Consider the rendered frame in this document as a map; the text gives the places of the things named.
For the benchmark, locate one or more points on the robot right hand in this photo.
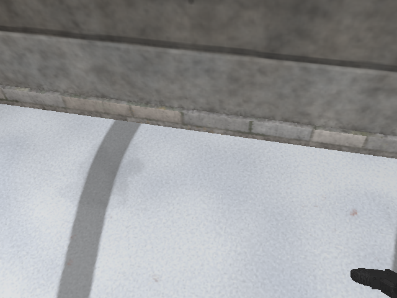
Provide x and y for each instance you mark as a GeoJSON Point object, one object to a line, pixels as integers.
{"type": "Point", "coordinates": [386, 281]}

